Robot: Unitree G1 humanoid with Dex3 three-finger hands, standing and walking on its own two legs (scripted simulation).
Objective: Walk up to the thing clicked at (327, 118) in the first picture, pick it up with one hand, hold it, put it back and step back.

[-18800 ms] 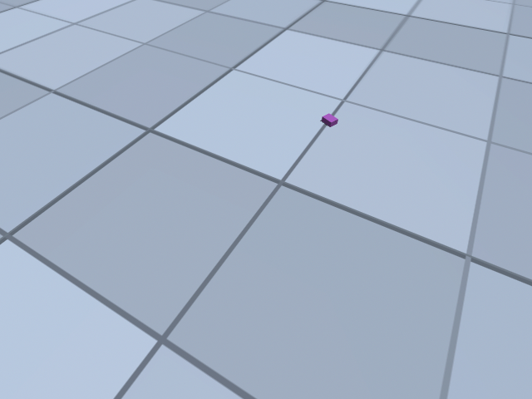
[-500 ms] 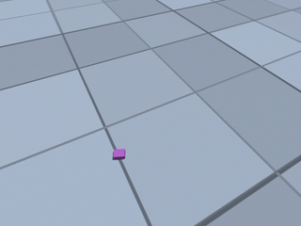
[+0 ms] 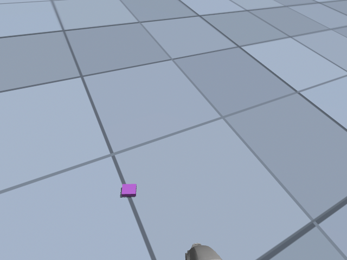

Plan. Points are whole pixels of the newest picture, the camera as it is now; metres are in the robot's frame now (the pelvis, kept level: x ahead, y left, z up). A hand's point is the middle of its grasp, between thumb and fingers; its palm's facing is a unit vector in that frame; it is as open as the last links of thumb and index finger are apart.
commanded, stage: walk up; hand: left
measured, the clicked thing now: (129, 190) +0.63 +0.18 -0.76
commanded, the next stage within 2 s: none
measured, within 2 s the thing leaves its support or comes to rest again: neither
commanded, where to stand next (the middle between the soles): +0.24 -0.07 m, yaw +2 degrees
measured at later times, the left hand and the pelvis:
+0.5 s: hand (101, 223) +0.25 +0.18 -0.14, palm faces -0.03 -0.93 -0.35, open 7.4 cm; pelvis +0.16 -0.08 -0.01, yaw -1 degrees
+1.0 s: hand (106, 235) +0.23 +0.17 -0.16, palm faces -0.01 -0.91 -0.41, open 7.4 cm; pelvis +0.17 -0.10 -0.02, yaw -1 degrees
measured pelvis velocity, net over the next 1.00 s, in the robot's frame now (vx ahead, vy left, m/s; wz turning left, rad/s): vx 0.17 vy -0.10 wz -0.01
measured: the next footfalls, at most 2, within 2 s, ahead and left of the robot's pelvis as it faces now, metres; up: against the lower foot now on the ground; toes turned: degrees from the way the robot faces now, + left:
right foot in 0.18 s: +0.22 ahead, -0.16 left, +0.00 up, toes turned -4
left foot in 0.62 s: +0.30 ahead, +0.03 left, +0.00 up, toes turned +2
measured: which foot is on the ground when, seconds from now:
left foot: down 0.00-0.22, up 0.24-0.60, down 0.62-0.94, up 0.96-1.00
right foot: up 0.00-0.16, down 0.18-0.66, up 0.68-0.88, down 0.90-1.00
